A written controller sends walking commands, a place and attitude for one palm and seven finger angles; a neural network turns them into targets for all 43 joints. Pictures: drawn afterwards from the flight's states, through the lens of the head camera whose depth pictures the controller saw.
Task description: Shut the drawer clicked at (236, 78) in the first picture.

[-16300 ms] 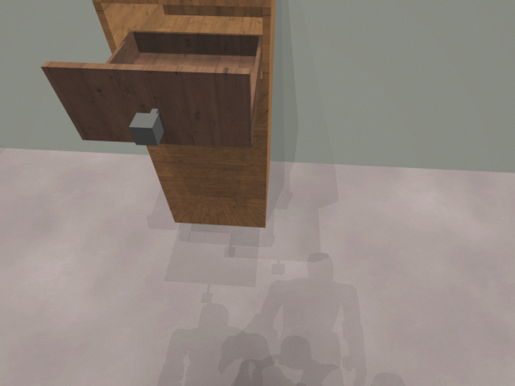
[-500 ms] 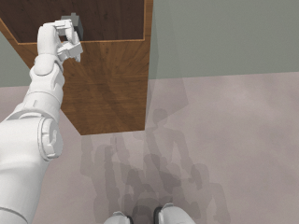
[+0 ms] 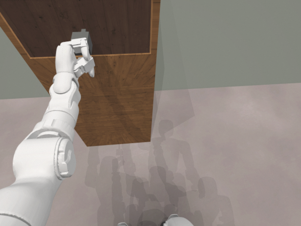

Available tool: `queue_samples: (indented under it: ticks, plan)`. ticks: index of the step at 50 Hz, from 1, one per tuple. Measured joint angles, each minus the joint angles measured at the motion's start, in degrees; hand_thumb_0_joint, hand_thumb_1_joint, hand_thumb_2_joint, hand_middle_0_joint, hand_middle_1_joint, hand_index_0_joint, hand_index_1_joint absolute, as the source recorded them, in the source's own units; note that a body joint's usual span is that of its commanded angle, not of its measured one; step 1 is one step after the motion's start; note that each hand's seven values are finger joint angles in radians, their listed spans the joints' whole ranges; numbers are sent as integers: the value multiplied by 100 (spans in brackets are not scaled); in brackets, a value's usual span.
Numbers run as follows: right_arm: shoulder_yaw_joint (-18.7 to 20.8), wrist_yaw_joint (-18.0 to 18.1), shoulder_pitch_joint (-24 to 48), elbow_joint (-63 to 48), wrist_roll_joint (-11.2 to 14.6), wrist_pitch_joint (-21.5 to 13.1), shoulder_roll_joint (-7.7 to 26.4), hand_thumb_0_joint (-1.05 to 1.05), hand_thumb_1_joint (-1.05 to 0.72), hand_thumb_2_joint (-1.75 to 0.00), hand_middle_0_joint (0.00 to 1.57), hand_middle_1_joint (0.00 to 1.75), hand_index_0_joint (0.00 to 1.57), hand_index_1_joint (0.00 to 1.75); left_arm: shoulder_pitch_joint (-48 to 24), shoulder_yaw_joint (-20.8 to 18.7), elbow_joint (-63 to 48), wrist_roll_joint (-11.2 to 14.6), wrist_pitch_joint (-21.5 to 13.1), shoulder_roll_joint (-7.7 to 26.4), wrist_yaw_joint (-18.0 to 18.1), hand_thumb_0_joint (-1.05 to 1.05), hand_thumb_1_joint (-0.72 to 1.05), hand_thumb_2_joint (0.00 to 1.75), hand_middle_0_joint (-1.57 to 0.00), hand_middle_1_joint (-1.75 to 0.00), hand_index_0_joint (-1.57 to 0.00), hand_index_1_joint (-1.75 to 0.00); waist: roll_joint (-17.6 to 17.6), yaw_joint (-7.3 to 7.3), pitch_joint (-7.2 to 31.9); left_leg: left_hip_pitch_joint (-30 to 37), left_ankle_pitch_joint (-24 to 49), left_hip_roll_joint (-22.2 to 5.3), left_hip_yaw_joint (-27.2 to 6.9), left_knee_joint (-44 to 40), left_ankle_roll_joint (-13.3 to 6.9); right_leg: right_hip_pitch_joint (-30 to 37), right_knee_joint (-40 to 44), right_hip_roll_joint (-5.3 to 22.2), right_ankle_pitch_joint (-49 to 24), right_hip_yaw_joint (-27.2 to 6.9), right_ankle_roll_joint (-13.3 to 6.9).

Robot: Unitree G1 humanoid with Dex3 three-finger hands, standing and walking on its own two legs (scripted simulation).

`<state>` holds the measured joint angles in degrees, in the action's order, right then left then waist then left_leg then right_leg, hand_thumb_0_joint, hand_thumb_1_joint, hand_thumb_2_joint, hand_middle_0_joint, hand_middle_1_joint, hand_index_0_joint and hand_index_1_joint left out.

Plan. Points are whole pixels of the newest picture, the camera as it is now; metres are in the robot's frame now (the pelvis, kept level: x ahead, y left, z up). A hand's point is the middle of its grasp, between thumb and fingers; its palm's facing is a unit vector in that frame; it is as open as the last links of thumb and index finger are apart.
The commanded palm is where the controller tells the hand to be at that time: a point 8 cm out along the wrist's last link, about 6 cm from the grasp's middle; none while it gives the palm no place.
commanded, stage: pull the fist back off the drawer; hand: left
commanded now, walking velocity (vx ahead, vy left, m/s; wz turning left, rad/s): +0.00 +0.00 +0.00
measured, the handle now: (82, 39) +0.60 +0.14 +0.13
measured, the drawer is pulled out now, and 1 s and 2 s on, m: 0.00 0.00 0.00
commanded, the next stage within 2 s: draw the hand back to the body in 0.04 s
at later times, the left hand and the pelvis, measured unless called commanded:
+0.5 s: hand (69, 86) +0.42 +0.15 +0.14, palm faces +0.04 -1.00 -0.03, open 3.2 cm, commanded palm +0.38 +0.19 +0.15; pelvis +0.03 -0.02 +0.02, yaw -1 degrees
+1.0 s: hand (20, 146) +0.27 +0.20 +0.17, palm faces +0.29 -0.92 -0.28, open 3.3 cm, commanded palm +0.23 +0.24 +0.19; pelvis +0.01 -0.01 +0.04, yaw +1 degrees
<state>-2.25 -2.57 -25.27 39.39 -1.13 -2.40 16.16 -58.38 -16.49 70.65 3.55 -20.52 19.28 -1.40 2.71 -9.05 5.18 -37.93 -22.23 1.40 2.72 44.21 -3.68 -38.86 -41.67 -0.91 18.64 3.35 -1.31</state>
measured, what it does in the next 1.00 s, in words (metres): stands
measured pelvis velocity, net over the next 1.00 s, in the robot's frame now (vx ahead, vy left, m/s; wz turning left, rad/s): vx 0.01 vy -0.01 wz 0.01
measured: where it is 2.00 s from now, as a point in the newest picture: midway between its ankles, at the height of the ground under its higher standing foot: outside the picture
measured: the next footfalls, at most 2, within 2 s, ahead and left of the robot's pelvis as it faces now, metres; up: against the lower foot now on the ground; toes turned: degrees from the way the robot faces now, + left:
none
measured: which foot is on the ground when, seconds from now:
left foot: down 0.00-1.00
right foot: down 0.00-1.00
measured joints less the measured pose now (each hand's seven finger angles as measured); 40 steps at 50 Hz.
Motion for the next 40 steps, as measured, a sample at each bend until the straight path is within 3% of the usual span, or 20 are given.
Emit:
queue_samples:
  ticks: [10,16,26,33,36,40]
  plan:
    - [42,45,210,-152,85,155,-59,1,-91,-90,20,30,20,30,463,-102,-546,14,152,-166,-102,-2,88,94,-140,-160,-140,-160,-8,190,10,319,-49,-41,29,-180,64,257,96,-55,79,-45,-54]
    - [122,58,180,-376,219,231,-63,1,-91,-90,20,30,20,30,1688,-175,-1947,277,381,-272,-394,0,89,92,-140,-160,-140,-160,47,394,146,816,-1,-102,145,-537,111,672,381,-143,40,-186,-97]
    - [102,242,743,-612,460,146,-8,1,-91,-90,20,30,20,30,3573,192,-4177,775,1315,-443,-819,1,90,90,-140,-160,-140,-160,97,786,-36,1694,136,-100,2,-986,163,1591,833,-161,-75,-80,-139]
    - [17,424,1321,-629,494,-132,-1,2,-91,-90,20,30,20,30,4228,450,-5218,952,1662,-542,-947,2,90,90,-140,-160,-140,-160,80,1003,-96,2093,285,-18,-113,-1174,163,2015,975,-80,-147,29,-137]
    - [-8,455,1579,-631,450,-160,-83,1,-91,-90,20,30,20,30,4621,683,-5813,594,1660,-413,-443,2,90,90,-140,-160,-140,-160,61,1040,-231,2349,385,-6,-93,-1361,164,2247,1122,-76,-228,5,-139]
    - [-40,476,1738,-637,393,-91,-169,1,-91,-90,20,30,20,30,5315,885,-6600,323,1607,-396,59,2,89,90,-140,-160,-140,-160,88,1083,-408,2662,544,2,-80,-1654,157,2556,1411,-78,-391,-16,-127]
